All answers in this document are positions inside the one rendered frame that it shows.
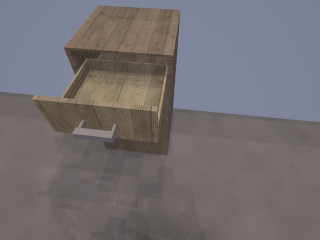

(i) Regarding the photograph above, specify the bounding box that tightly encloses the cabinet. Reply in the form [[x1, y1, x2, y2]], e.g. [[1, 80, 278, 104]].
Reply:
[[64, 5, 181, 155]]

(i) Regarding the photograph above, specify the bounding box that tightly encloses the drawer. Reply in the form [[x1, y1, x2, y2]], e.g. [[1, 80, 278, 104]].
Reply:
[[31, 58, 168, 143]]

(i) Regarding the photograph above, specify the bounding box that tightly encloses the handle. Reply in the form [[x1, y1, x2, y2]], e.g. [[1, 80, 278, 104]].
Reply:
[[72, 120, 117, 143]]

